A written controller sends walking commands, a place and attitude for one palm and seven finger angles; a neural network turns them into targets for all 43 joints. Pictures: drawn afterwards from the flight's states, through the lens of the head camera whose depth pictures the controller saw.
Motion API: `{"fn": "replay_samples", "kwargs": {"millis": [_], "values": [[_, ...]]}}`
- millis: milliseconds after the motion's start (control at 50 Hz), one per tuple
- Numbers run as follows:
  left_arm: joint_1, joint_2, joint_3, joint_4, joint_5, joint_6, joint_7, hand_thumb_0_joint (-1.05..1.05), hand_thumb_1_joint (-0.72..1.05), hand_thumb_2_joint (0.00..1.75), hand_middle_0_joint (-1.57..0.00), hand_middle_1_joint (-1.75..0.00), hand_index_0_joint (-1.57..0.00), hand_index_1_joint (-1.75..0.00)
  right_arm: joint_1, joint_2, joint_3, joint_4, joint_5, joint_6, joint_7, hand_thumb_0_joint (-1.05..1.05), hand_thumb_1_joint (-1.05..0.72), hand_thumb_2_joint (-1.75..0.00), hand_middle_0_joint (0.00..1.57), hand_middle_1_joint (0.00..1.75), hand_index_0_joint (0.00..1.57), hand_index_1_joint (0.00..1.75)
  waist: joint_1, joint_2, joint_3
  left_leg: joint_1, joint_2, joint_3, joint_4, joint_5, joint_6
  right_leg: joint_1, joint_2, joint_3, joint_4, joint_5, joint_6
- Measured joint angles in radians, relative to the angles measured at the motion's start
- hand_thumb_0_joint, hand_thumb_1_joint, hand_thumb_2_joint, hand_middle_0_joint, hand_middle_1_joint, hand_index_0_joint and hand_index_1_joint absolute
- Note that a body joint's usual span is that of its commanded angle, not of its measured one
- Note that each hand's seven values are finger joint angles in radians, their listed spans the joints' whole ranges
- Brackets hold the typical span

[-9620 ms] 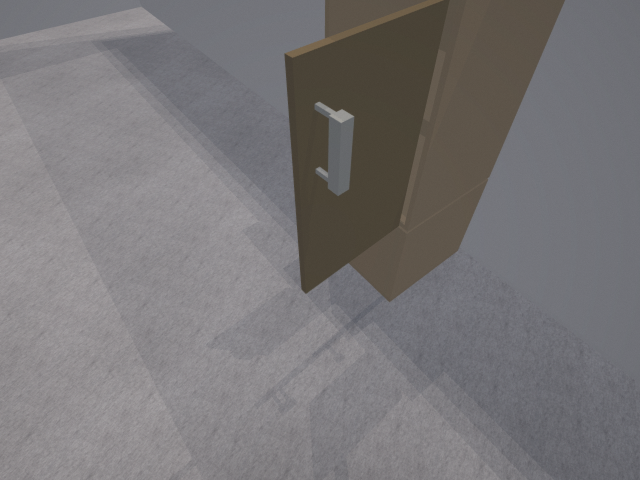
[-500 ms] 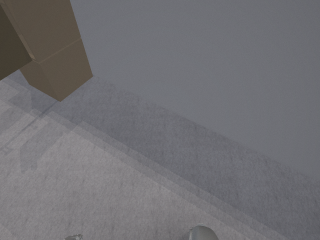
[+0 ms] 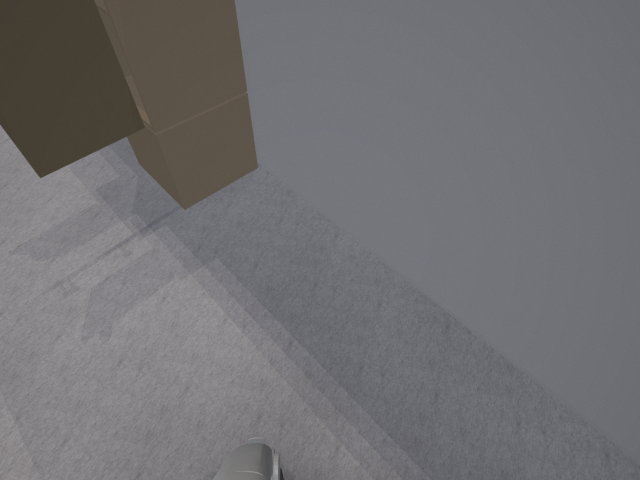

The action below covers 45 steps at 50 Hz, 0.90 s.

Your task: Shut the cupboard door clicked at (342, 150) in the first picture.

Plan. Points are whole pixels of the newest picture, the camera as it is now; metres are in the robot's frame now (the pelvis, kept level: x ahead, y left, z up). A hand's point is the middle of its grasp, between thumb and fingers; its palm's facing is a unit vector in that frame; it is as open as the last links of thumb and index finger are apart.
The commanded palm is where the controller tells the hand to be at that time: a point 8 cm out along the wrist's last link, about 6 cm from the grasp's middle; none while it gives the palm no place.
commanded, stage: walk to a spot facing it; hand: left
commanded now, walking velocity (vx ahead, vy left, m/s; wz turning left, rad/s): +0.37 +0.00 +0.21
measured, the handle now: out of the picture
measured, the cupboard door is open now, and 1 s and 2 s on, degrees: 93 93 93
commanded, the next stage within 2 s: turn to face it in 0.96 s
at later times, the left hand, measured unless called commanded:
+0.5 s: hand (191, 361) +0.30 +0.24 -0.16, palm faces +0.04 -0.98 -0.18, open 7.3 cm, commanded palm none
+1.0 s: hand (232, 286) +0.45 +0.20 -0.17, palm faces +0.19 -0.96 -0.20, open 7.1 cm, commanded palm none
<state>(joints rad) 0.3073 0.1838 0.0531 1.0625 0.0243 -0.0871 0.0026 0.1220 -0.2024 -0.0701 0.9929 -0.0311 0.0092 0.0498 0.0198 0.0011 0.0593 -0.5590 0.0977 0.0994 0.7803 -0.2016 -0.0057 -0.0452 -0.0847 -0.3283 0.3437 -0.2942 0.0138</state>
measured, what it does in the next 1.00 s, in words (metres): walks ahead: left foot, then right foot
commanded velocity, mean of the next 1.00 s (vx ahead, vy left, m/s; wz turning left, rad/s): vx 0.35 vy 0.00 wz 0.16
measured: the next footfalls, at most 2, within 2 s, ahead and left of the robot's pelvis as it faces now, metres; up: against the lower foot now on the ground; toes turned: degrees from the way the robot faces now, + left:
left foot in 0.12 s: +0.20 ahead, +0.12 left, +0.00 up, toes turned +10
right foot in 0.66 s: +0.43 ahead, -0.09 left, +0.00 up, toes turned -6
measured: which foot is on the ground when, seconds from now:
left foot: up 0.00-0.10, down 0.12-0.66, up 0.68-1.00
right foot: down 0.00-0.12, up 0.14-0.64, down 0.66-1.00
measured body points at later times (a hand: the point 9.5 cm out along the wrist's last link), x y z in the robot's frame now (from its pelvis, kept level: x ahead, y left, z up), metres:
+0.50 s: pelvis +0.22 +0.05 +0.00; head +0.24 +0.06 +0.45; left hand +0.30 +0.29 -0.15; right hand +0.18 -0.19 -0.14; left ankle +0.16 +0.12 -0.74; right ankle +0.33 -0.11 -0.68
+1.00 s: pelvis +0.45 +0.02 +0.00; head +0.47 +0.02 +0.45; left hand +0.44 +0.26 -0.16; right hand +0.54 -0.22 -0.15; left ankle +0.54 +0.16 -0.70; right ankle +0.40 -0.09 -0.74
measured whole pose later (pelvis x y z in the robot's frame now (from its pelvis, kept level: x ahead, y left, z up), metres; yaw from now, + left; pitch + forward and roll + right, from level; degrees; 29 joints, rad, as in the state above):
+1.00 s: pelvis +0.45 +0.02 +0.00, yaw +9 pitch +0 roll -1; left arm 0.25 0.18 0.05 1.08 0.02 -0.09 0.01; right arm 0.19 -0.20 -0.07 1.04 -0.03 0.00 0.03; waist -0.01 0.01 0.04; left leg -0.56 0.11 0.09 0.77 -0.19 -0.01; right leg -0.05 -0.04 -0.26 0.35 -0.30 -0.01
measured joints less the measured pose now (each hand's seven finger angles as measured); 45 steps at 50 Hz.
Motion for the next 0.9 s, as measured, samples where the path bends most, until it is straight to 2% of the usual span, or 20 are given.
{"fn": "replay_samples", "kwargs": {"millis": [80,120,140,180,200,220,260,340,440,560,640,660,680,700,740,760,780,820,840,900], "values": [[0.077,-0.002,-0.009,0.055,0.000,0.017,-0.005,0.00,0.93,0.89,-0.20,-0.30,-0.20,-0.29,-0.061,0.009,0.015,-0.023,-0.001,-0.015,0.005,0.01,-0.91,-0.90,0.19,0.30,0.19,0.29,0.033,-0.019,0.009,0.080,-0.032,0.041,-0.135,-0.037,0.031,0.065,-0.031,-0.013,0.040,-0.078,0.044],[0.123,-0.011,-0.012,0.077,-0.004,0.029,-0.011,0.00,0.92,0.89,-0.20,-0.30,-0.20,-0.29,-0.073,0.007,0.024,-0.044,-0.006,-0.036,0.003,0.01,-0.91,-0.90,0.19,0.30,0.19,0.29,0.037,-0.021,0.004,0.145,-0.052,0.057,-0.213,-0.011,0.062,0.040,-0.066,-0.002,0.175,-0.150,0.055],[0.127,-0.014,-0.013,0.086,-0.006,0.043,-0.015,0.00,0.92,0.89,-0.20,-0.30,-0.20,-0.29,-0.078,0.010,0.023,-0.053,-0.007,-0.051,-0.005,0.01,-0.91,-0.90,0.19,0.30,0.19,0.29,0.029,-0.022,0.008,0.138,-0.059,0.059,-0.181,0.015,0.081,-0.014,-0.081,0.039,0.325,-0.180,0.045],[0.111,-0.014,-0.013,0.090,-0.007,0.066,-0.017,0.01,0.91,0.89,-0.20,-0.30,-0.20,-0.29,-0.069,0.021,0.027,-0.058,-0.003,-0.067,-0.021,0.01,-0.91,-0.90,0.19,0.30,0.20,0.29,0.029,-0.032,0.021,0.148,-0.073,0.066,-0.132,-0.026,0.098,-0.156,-0.068,0.165,0.641,-0.187,0.018],[0.096,-0.014,-0.011,0.087,-0.007,0.071,-0.017,0.01,0.91,0.89,-0.20,-0.30,-0.20,-0.29,-0.056,0.027,0.029,-0.054,0.000,-0.069,-0.029,0.01,-0.91,-0.90,0.19,0.30,0.20,0.29,0.031,-0.036,0.020,0.167,-0.079,0.069,-0.140,-0.043,0.100,-0.226,-0.059,0.205,0.755,-0.156,0.010],[0.078,-0.013,-0.008,0.082,-0.005,0.073,-0.018,0.01,0.91,0.89,-0.20,-0.30,-0.20,-0.29,-0.038,0.033,0.031,-0.047,0.001,-0.070,-0.036,0.00,-0.91,-0.90,0.20,0.30,0.20,0.29,0.032,-0.039,0.018,0.191,-0.087,0.070,-0.163,-0.051,0.099,-0.287,-0.055,0.229,0.826,-0.119,0.007],[0.037,-0.015,-0.002,0.062,0.001,0.074,-0.020,0.01,0.91,0.89,-0.20,-0.30,-0.20,-0.29,0.004,0.043,0.035,-0.023,0.003,-0.073,-0.046,0.00,-0.90,-0.90,0.20,0.30,0.20,0.29,0.031,-0.039,0.013,0.248,-0.101,0.068,-0.230,-0.040,0.091,-0.383,-0.056,0.253,0.863,-0.054,0.007],[-0.038,-0.029,0.005,0.010,0.005,0.072,-0.024,0.01,0.91,0.89,-0.20,-0.30,-0.20,-0.29,0.089,0.028,0.010,0.013,0.013,-0.085,-0.067,-0.02,-0.95,-0.90,0.20,0.30,0.20,0.29,0.013,-0.031,-0.006,0.357,-0.123,0.065,-0.362,-0.020,0.100,-0.507,-0.063,0.278,0.772,0.047,0.015],[-0.119,0.007,0.020,-0.020,0.004,0.084,-0.025,0.02,0.94,0.89,-0.20,-0.30,-0.20,-0.29,0.199,0.021,0.019,0.070,0.009,-0.078,-0.065,-0.01,-0.94,-0.90,0.20,0.30,0.20,0.29,-0.013,-0.033,-0.022,0.476,-0.133,0.062,-0.471,-0.029,0.087,-0.564,-0.062,0.279,0.616,0.165,0.020],[-0.211,0.027,0.012,-0.048,-0.001,0.087,-0.034,0.01,0.93,0.89,-0.20,-0.30,-0.20,-0.29,0.311,0.044,0.037,0.126,-0.002,-0.075,-0.063,0.00,-0.92,-0.90,0.20,0.30,0.20,0.29,-0.060,-0.024,-0.011,0.576,-0.124,0.061,-0.504,-0.095,0.054,-0.518,-0.036,0.255,0.405,0.179,-0.004],[-0.260,0.021,0.002,-0.072,-0.002,0.075,-0.039,0.01,0.92,0.89,-0.20,-0.30,-0.20,-0.29,0.368,0.061,0.045,0.163,-0.006,-0.067,-0.060,0.01,-0.91,-0.90,0.20,0.30,0.20,0.29,-0.089,-0.007,0.005,0.612,-0.096,0.057,-0.441,-0.190,0.018,-0.418,0.008,0.221,0.270,0.123,-0.038],[-0.267,0.020,-0.002,-0.081,-0.002,0.061,-0.040,0.01,0.92,0.89,-0.20,-0.30,-0.20,-0.29,0.384,0.068,0.046,0.174,-0.003,-0.065,-0.058,0.01,-0.91,-0.90,0.20,0.30,0.20,0.29,-0.092,-0.008,0.007,0.600,-0.086,0.050,-0.374,-0.229,0.012,-0.371,0.019,0.213,0.229,0.130,-0.053],[-0.274,0.016,-0.001,-0.087,0.000,0.042,-0.038,0.01,0.92,0.89,-0.20,-0.30,-0.20,-0.29,0.388,0.075,0.047,0.186,0.004,-0.058,-0.055,0.01,-0.91,-0.90,0.20,0.30,0.20,0.29,-0.089,-0.009,0.014,0.555,-0.072,0.045,-0.247,-0.263,0.012,-0.358,0.021,0.207,0.233,0.156,-0.064],[-0.278,0.007,-0.002,-0.091,-0.004,0.027,-0.033,0.01,0.92,0.89,-0.20,-0.30,-0.20,-0.29,0.378,0.078,0.046,0.194,0.010,-0.048,-0.053,0.01,-0.91,-0.90,0.20,0.30,0.20,0.29,-0.089,-0.002,0.028,0.485,-0.061,0.017,-0.060,-0.294,0.016,-0.353,0.024,0.196,0.270,0.123,-0.068],[-0.261,-0.016,-0.008,-0.093,-0.011,0.015,-0.025,0.01,0.91,0.89,-0.20,-0.30,-0.20,-0.29,0.348,0.076,0.038,0.195,0.016,-0.029,-0.049,0.01,-0.90,-0.90,0.20,0.30,0.20,0.29,-0.086,0.010,0.039,0.339,-0.053,-0.031,0.257,-0.280,0.025,-0.314,0.032,0.177,0.284,0.051,-0.066],[-0.244,-0.027,-0.011,-0.089,-0.013,0.014,-0.020,0.00,0.91,0.89,-0.20,-0.30,-0.20,-0.29,0.327,0.073,0.032,0.189,0.014,-0.021,-0.048,0.01,-0.90,-0.90,0.20,0.30,0.20,0.29,-0.085,0.015,0.036,0.273,-0.045,-0.042,0.344,-0.241,0.025,-0.288,0.036,0.170,0.263,0.036,-0.064],[-0.224,-0.038,-0.014,-0.081,-0.013,0.013,-0.015,0.00,0.91,0.89,-0.20,-0.30,-0.20,-0.29,0.304,0.069,0.028,0.179,0.011,-0.015,-0.047,0.01,-0.90,-0.90,0.20,0.30,0.20,0.29,-0.083,0.018,0.032,0.214,-0.034,-0.048,0.387,-0.200,0.023,-0.261,0.041,0.164,0.231,0.038,-0.055],[-0.180,-0.056,0.002,-0.065,-0.026,0.004,-0.001,-0.01,0.92,0.89,-0.20,-0.30,-0.20,-0.29,0.256,0.064,0.020,0.149,0.007,-0.012,-0.044,0.01,-0.91,-0.90,0.20,0.30,0.20,0.29,-0.081,0.018,0.018,0.116,-0.009,-0.056,0.381,-0.135,0.013,-0.207,0.049,0.150,0.161,0.047,-0.053],[-0.165,-0.051,0.021,-0.067,-0.033,-0.008,0.011,-0.03,0.95,0.89,-0.21,-0.30,-0.21,-0.30,0.236,0.064,0.016,0.133,0.005,-0.013,-0.042,0.01,-0.91,-0.90,0.20,0.30,0.20,0.29,-0.077,0.018,0.009,0.076,0.001,-0.060,0.350,-0.108,0.006,-0.181,0.052,0.138,0.128,0.050,-0.055],[-0.130,-0.020,0.024,-0.047,-0.017,-0.014,0.012,-0.05,0.98,0.89,-0.21,-0.30,-0.21,-0.30,0.170,0.058,0.006,0.089,0.001,-0.014,-0.033,0.01,-0.91,-0.90,0.19,0.30,0.20,0.29,-0.062,0.012,-0.013,0.004,0.022,-0.047,0.214,-0.039,-0.010,-0.110,0.054,0.108,0.050,0.048,-0.052]]}}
